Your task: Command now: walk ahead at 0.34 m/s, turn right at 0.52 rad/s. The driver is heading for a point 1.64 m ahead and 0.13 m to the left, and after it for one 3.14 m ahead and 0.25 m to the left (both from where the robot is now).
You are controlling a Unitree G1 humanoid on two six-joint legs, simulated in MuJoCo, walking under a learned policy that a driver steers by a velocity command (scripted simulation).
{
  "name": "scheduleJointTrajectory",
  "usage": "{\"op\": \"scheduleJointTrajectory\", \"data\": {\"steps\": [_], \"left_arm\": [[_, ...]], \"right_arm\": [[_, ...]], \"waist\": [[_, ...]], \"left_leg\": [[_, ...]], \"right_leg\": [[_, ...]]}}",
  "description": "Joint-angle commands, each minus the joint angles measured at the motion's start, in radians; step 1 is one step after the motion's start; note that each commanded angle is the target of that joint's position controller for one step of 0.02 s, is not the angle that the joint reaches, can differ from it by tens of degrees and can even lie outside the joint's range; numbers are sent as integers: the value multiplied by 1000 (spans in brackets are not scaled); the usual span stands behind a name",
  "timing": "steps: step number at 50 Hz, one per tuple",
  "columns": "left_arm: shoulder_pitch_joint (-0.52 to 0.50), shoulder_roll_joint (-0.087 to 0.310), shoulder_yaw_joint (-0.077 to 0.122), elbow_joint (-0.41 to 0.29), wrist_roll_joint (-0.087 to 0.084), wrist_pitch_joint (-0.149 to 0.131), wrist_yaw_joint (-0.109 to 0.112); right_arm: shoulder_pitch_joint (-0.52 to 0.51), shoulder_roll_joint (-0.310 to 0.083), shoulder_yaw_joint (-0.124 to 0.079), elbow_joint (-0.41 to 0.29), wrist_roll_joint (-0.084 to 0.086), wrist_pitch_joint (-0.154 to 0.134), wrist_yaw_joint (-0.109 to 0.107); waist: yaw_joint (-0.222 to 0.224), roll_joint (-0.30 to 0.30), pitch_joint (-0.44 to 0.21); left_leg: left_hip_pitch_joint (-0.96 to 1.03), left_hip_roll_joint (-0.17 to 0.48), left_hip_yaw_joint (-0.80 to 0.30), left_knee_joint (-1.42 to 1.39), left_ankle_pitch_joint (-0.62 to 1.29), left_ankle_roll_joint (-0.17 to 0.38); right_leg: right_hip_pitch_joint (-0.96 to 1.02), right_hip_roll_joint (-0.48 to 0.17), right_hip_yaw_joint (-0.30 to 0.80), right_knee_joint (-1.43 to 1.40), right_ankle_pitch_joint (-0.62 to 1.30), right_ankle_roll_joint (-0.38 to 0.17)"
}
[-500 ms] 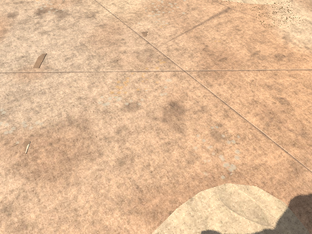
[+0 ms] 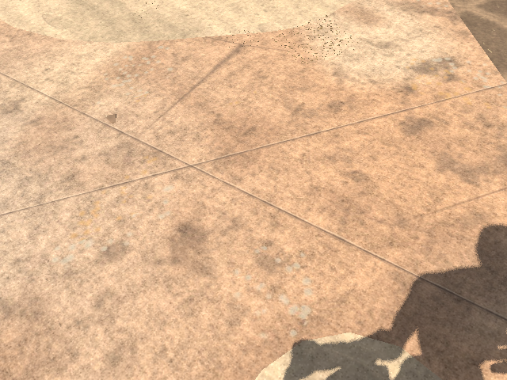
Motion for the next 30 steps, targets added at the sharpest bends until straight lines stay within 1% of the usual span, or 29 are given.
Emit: {"op": "scheduleJointTrajectory", "data": {"steps": [1,2,3,4,5,6,8,10,13,15,16,17,18,19,20,21,22,23,24,25,26,27,28,30], "left_arm": [[84,165,34,-72,8,-38,3],[42,153,30,-87,1,-31,8],[28,148,27,-98,1,-25,16],[30,152,30,-102,2,-20,25],[40,157,33,-101,1,-15,36],[54,160,37,-98,-3,-9,45],[69,156,40,-91,-13,5,62],[78,150,41,-86,-15,18,75],[91,141,41,-76,-10,31,81],[80,135,39,-76,-7,32,78],[65,124,34,-76,-4,30,75],[50,109,28,-74,-3,26,72],[36,103,24,-71,-2,20,68],[54,89,20,-75,16,11,64],[144,60,9,-76,33,1,60],[176,68,5,-61,36,5,57],[118,125,17,-75,26,19,52],[53,138,26,-90,13,37,55],[5,145,32,-100,8,52,61],[-10,145,38,-101,7,65,65],[-7,128,36,-101,5,71,70],[-6,99,30,-98,4,69,74],[-9,78,25,-95,7,65,78],[-14,61,21,-93,7,56,79]], "right_arm": [[-120,-108,-13,-129,-8,-63,-2],[-112,-109,-16,-118,-33,-60,-6],[-116,-105,-18,-118,-40,-52,-5],[-120,-88,-15,-118,-39,-42,-4],[-127,-68,-11,-118,-36,-34,-5],[-142,-51,-5,-120,-33,-26,-7],[-183,-21,8,-126,-27,-17,-5],[-233,-12,15,-131,-21,-12,6],[-280,-21,17,-137,-19,-14,23],[-280,-39,12,-136,-23,-23,30],[-254,-48,10,-126,-27,-30,34],[-217,-52,8,-109,-32,-38,37],[-169,-58,5,-90,-39,-46,36],[-123,-96,-3,-81,-51,-52,30],[-85,-138,-5,-83,-67,-47,25],[-46,-70,11,-64,-58,-33,26],[-60,-43,22,-62,-20,-20,29],[-107,-71,16,-72,-5,-8,31],[-135,-108,5,-87,-2,5,29],[-158,-137,-4,-96,-5,16,24],[-173,-148,-9,-102,-10,28,17],[-181,-143,-12,-106,-13,39,11],[-178,-137,-14,-109,-16,48,4],[-168,-137,-20,-112,-13,59,-9]], "waist": [[30,-155,39],[12,-126,23],[-1,-128,-2],[-6,-121,-22],[-10,-108,-36],[-7,-101,-40],[1,-112,-44],[23,-142,-51],[48,-146,-45],[47,-136,-34],[37,-134,-39],[21,-132,-48],[-8,-121,-64],[-12,-76,-122],[29,61,-223],[7,185,-290],[-1,151,-237],[0,102,-157],[-6,66,-94],[3,43,-50],[16,49,-36],[19,70,-30],[14,96,-39],[8,121,-75]], "left_leg": [[-517,14,-90,211,76,36],[-454,24,-87,139,120,23],[-379,24,-80,95,157,10],[-336,1,-62,61,199,-6],[-312,-20,-52,16,235,-19],[-302,-38,-48,-41,268,-28],[-270,-64,-45,-175,353,-37],[-219,-77,-41,-290,439,-40],[-165,-80,-46,-373,487,-36],[-146,-74,-54,-416,452,-14],[-119,-69,-50,-448,444,4],[-58,-72,-35,-499,473,26],[46,-80,-17,-581,581,54],[204,-12,-96,-560,871,100],[446,147,-278,-479,1189,237],[520,280,-462,-519,1213,371],[456,267,-528,-576,942,372],[392,237,-535,-611,677,336],[314,215,-522,-646,529,308],[229,195,-497,-676,436,281],[163,156,-461,-701,355,251],[122,115,-421,-715,303,227],[102,88,-394,-718,295,218],[88,65,-379,-712,278,214]], "right_leg": [[371,-299,586,-413,71,-206],[331,-264,487,-389,282,-178],[302,-235,412,-381,461,-160],[293,-210,356,-373,607,-154],[291,-190,312,-362,705,-149],[295,-173,282,-349,763,-140],[294,-143,236,-326,785,-110],[287,-132,221,-315,755,-84],[293,-147,248,-296,710,-81],[315,-165,283,-257,697,-90],[331,-172,286,-233,694,-88],[335,-163,279,-198,702,-80],[324,-125,253,-139,737,-57],[274,-65,225,-48,663,-18],[111,17,193,136,353,41],[0,59,168,312,-218,107],[-54,47,173,380,-357,132],[-120,32,165,443,-329,145],[-158,31,148,470,-298,151],[-153,21,143,451,-268,151],[-113,16,135,386,-235,148],[-74,22,117,306,-211,147],[-40,35,99,253,-187,147],[20,44,93,164,-132,146]]}}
